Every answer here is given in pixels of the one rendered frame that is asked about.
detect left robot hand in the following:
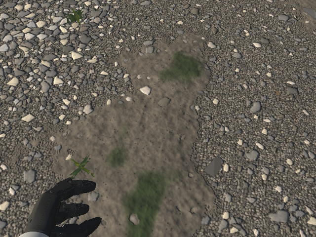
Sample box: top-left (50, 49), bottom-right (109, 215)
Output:
top-left (25, 178), bottom-right (102, 237)

